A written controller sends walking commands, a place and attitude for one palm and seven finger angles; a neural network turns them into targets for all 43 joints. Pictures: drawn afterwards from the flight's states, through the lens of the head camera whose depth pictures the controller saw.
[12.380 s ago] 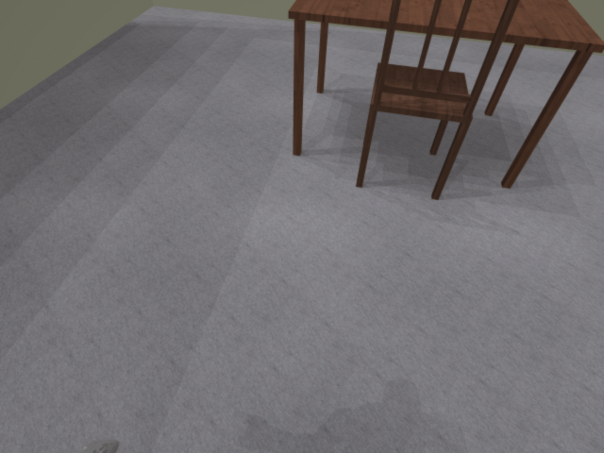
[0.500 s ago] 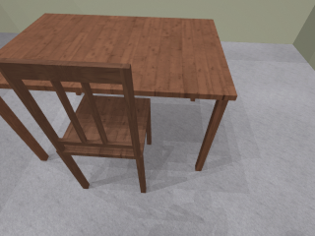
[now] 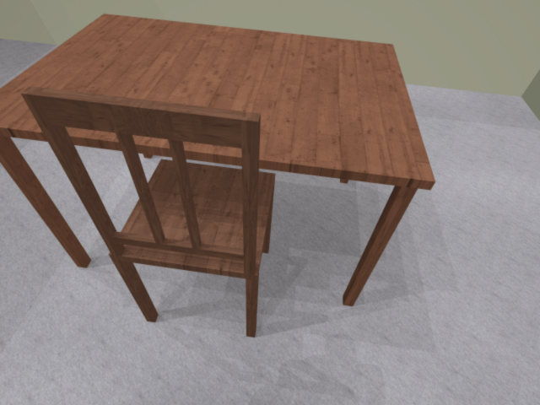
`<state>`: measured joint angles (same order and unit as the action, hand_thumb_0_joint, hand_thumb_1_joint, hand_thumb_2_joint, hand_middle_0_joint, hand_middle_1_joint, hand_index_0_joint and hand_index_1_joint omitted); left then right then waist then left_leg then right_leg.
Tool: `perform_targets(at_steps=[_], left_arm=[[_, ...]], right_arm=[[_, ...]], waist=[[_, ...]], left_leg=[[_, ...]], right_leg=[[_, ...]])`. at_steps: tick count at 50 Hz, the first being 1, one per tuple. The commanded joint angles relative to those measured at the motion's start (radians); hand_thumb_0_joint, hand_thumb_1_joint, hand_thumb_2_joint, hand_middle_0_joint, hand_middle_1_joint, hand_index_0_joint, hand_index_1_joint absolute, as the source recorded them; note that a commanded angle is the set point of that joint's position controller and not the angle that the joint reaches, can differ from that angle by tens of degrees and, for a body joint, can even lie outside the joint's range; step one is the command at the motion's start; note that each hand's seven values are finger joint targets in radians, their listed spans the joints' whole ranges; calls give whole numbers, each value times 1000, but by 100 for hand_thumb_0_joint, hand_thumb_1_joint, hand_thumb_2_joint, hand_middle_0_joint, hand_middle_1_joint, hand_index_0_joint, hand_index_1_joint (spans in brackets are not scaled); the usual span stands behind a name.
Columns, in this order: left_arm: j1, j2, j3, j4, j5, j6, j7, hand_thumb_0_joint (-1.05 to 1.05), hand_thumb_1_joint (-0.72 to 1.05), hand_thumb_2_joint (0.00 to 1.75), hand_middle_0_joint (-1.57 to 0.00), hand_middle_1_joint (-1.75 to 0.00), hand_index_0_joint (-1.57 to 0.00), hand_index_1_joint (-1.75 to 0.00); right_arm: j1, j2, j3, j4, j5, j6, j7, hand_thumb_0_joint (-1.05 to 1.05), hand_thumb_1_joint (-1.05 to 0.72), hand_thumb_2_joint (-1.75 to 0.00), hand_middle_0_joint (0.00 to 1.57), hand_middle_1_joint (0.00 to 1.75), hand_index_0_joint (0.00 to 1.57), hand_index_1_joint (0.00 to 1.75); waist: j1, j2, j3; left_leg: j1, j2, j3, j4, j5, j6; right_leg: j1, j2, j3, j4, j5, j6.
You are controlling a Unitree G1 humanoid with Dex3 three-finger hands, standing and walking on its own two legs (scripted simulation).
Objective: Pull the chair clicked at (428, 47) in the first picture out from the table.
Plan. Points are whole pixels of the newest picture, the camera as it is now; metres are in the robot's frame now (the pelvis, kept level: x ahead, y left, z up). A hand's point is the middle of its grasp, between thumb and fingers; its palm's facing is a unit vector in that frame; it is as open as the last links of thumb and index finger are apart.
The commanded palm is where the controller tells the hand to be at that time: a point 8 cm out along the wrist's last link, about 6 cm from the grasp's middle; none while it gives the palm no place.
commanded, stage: shuffle to correct the standing spot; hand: left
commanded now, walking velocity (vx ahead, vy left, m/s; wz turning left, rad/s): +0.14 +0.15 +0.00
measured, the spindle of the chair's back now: (144, 194) +0.51 +0.32 -0.05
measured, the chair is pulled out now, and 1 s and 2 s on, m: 0.00 0.00 0.00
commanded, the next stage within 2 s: come to a stop and stand still in 0.02 s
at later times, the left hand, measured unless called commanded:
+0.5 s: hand out of the picture +0.12 +0.18 -0.17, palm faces +0.03 -0.97 -0.23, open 7.3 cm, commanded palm none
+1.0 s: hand out of the picture +0.04 +0.20 -0.16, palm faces +0.01 -0.96 -0.27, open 7.4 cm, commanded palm none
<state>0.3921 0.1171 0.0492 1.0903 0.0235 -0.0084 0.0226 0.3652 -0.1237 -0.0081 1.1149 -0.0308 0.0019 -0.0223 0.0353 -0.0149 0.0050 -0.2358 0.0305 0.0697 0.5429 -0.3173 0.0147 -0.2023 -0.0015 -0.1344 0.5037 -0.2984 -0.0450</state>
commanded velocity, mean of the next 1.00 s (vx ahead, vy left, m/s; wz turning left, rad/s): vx -0.04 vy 0.01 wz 0.00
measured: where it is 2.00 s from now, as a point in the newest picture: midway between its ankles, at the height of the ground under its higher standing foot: outside the picture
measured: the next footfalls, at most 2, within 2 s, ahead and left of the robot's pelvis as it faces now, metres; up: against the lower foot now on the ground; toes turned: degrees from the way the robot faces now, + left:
right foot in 0.34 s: +0.13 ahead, -0.10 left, +0.00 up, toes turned -3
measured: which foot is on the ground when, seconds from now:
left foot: down 0.00-1.00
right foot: down 0.00-0.04, up 0.06-0.32, down 0.34-1.00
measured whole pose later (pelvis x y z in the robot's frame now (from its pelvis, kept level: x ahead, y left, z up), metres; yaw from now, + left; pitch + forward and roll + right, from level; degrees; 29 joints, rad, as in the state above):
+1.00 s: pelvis +0.03 +0.00 +0.00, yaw -1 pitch -2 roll +2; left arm 0.30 0.17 -0.01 1.05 0.01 0.00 0.02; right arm 0.30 -0.20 0.00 0.98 -0.02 -0.01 -0.02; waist 0.01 0.06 0.01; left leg -0.12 -0.02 0.11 0.45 -0.30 0.03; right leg -0.30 -0.02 -0.05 0.51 -0.18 -0.03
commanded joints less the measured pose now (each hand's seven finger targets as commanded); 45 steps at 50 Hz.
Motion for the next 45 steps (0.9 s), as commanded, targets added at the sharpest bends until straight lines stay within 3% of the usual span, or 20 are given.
perform_targets(at_steps=[1, 2, 3, 4, 6, 9, 12, 15, 17, 21, 25, 29, 32, 33, 34, 35, 36, 39, 40, 45], left_arm=[[22, 68, 19, -53, 6, -2, 1, 0, 90, 90, -20, -30, -20, -30], [-17, 41, 9, -70, 11, -2, -1, 0, 90, 90, -20, -30, -20, -30], [-51, 41, 4, -88, 14, -6, -2, 0, 90, 90, -20, -30, -20, -30], [-68, 40, 3, -92, 13, -11, -4, 0, 90, 90, -20, -30, -20, -30], [-65, 33, 3, -91, 10, -17, -8, 0, 90, 90, -20, -30, -20, -30], [-58, 14, -9, -83, 3, -5, 1, 0, 90, 90, -20, -30, -20, -30], [-58, 22, -15, -72, -5, 1, 13, 0, 90, 90, -20, -30, -20, -30], [-16, 72, -6, -49, -4, -9, 19, 0, 90, 90, -20, -30, -20, -30], [-6, 137, -2, -47, -8, -17, 22, 0, 90, 90, -20, -30, -20, -30], [-51, 151, 2, -65, -10, -10, 30, 0, 90, 90, -20, -30, -20, -30], [-103, 167, 15, -94, -8, 4, 33, 0, 90, 90, -20, -30, -20, -30], [-152, 124, 10, -121, -5, 20, 26, 0, 90, 90, -20, -30, -20, -30], [-131, 110, 0, -113, 1, 20, 21, 0, 90, 90, -20, -30, -20, -30], [9, 161, -6, -64, -13, 3, 57, 0, 90, 90, -20, -30, -20, -30], [-68, 204, -2, -111, -9, -7, 51, 0, 90, 90, -20, -30, -20, -30], [-111, 205, -8, -127, -12, -11, 43, 0, 90, 90, -20, -30, -20, -30], [-145, 204, -14, -146, -10, -10, 32, 0, 90, 90, -20, -30, -20, -30], [-151, 167, -27, -145, -6, 0, 17, 0, 90, 90, -20, -30, -20, -30], [-140, 164, -32, -137, -7, -1, 14, 0, 90, 90, -20, -30, -20, -30], [-112, 169, -36, -109, -12, -12, 7, 0, 90, 90, -20, -30, -20, -30]], right_arm=[[171, -101, -15, -5, 0, -23, -5, 0, -90, -90, 20, 30, 20, 30], [200, -131, -18, -4, 2, -24, -9, 0, -90, -90, 20, 30, 20, 30], [208, -116, -13, -7, 5, -28, -15, 0, -90, -90, 20, 30, 20, 30], [196, -108, -8, -12, 6, -32, -17, 0, -90, -90, 20, 30, 20, 30], [153, -87, 0, -24, 6, -46, -19, 0, -90, -90, 20, 30, 20, 30], [126, -82, 6, -20, 5, -57, -29, 0, -90, -90, 20, 30, 20, 30], [88, -88, 3, -8, 7, -55, -37, 0, -90, -90, 20, 30, 20, 30], [73, -83, -8, -3, 19, -48, -37, 0, -90, -90, 20, 30, 20, 30], [96, -59, -18, -13, 30, -41, -31, 0, -90, -90, 20, 30, 20, 30], [90, -42, -34, -9, 26, -11, -27, 0, -90, -90, 20, 30, 20, 30], [60, -39, -37, -26, 24, 2, -22, 0, -90, -90, 20, 30, 20, 30], [-13, -83, -40, -57, 10, -3, -23, 0, -90, -90, 20, 30, 20, 30], [-69, -103, -37, -83, 12, -9, -20, 0, -90, -90, 20, 30, 20, 30], [-187, -175, -49, -167, 35, -21, -8, 0, -90, -90, 20, 30, 20, 30], [-89, -118, -42, -194, 26, -14, -5, 0, -90, -90, 20, 30, 20, 30], [-61, -100, -33, -185, 26, -6, -2, 0, -90, -90, 20, 30, 20, 30], [-41, -98, -29, -196, 15, -3, 3, 0, -90, -90, 20, 30, 20, 30], [-44, -134, -23, -213, 10, -15, 5, 0, -90, -90, 20, 30, 20, 30], [-49, -149, -20, -217, 12, -16, 5, 0, -90, -90, 20, 30, 20, 30], [-25, -164, -9, -191, 12, -25, 4, 0, -90, -90, 20, 30, 20, 30]], waist=[[-59, 198, 135], [-75, 299, 158], [-82, 267, 176], [-75, 187, 166], [-47, 73, 113], [-31, 56, 64], [-22, 80, 58], [-1, 60, 37], [-26, -17, -5], [-36, -123, -49], [-42, -96, -59], [-29, 110, 19], [-11, 73, 37], [31, 79, -44], [-38, 42, -126], [-55, 30, -99], [-66, 89, -48], [-50, 77, 96], [-44, 27, 115], [-46, 3, 98]], left_leg=[[60, 137, -180, -217, -56, 71], [72, 230, -321, -341, -113, 138], [106, 263, -390, -376, -38, 199], [122, 275, -384, -356, 70, 228], [153, 249, -293, -315, 317, 228], [162, 215, -185, -264, 646, 199], [130, 206, -133, -212, 816, 158], [89, 148, -100, -109, 688, 70], [-37, 57, -77, -102, 331, 6], [14, 23, -42, -22, 225, -14], [43, 19, -39, -31, 160, -19], [28, 118, -124, -141, 385, 33], [-26, 124, -128, -168, 310, 48], [38, 142, -38, 27, 413, 9], [-4, 37, -46, 3, 103, -10], [23, 31, -44, -51, -32, -8], [43, 22, -48, -89, -39, 4], [-58, 88, -129, -196, -27, 41], [-82, 90, -131, -214, -58, 43], [-40, 65, -110, -238, -57, 39]], right_leg=[[-226, -70, 66, 55, -180, -40], [-299, -19, -9, 231, -205, -13], [-393, -26, 28, 398, -254, -18], [-432, -53, 64, 505, -238, -23], [-427, -81, 83, 555, -179, -13], [-334, -87, 93, 442, -119, 22], [-177, -71, 89, 197, -64, 36], [-3, -80, 114, -62, 233, 33], [124, -208, 242, 31, 710, -28], [77, -248, 255, 51, 839, -84], [13, -253, 274, 28, 675, -100], [-62, -115, 171, 75, 304, -12], [-18, -93, 166, 45, 217, 6], [-8, -155, 187, 40, 497, 0], [35, -211, 302, 27, 425, -54], [-37, -227, 331, -28, 226, -76], [-108, -188, 306, -51, 69, -72], [-132, -84, 214, -51, -22, -20], [-112, -79, 212, -62, -17, -15], [-82, -95, 247, -114, -16, -14]])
